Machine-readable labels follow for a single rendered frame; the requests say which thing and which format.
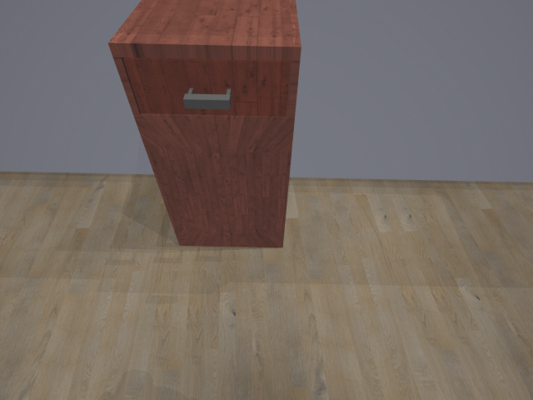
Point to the cabinet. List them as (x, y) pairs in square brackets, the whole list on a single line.
[(223, 178)]

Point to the drawer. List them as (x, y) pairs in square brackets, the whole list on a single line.
[(259, 87)]

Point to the handle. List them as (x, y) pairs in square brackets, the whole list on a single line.
[(207, 101)]

